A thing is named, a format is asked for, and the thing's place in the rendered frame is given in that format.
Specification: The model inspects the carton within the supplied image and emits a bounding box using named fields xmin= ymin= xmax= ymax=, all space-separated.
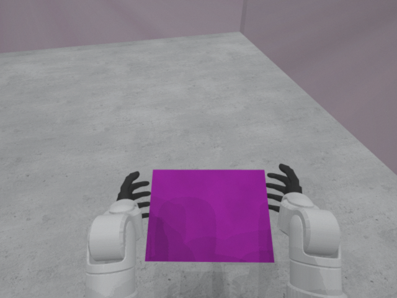
xmin=145 ymin=169 xmax=274 ymax=263

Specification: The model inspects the left robot hand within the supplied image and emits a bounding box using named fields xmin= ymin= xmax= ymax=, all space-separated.
xmin=117 ymin=171 xmax=151 ymax=219

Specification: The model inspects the right robot hand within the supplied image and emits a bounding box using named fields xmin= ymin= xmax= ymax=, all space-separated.
xmin=266 ymin=164 xmax=302 ymax=212

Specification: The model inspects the left robot forearm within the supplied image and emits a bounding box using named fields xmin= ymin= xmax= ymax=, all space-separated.
xmin=84 ymin=199 xmax=143 ymax=298

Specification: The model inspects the right robot forearm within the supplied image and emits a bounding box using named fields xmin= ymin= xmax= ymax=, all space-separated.
xmin=277 ymin=192 xmax=348 ymax=298

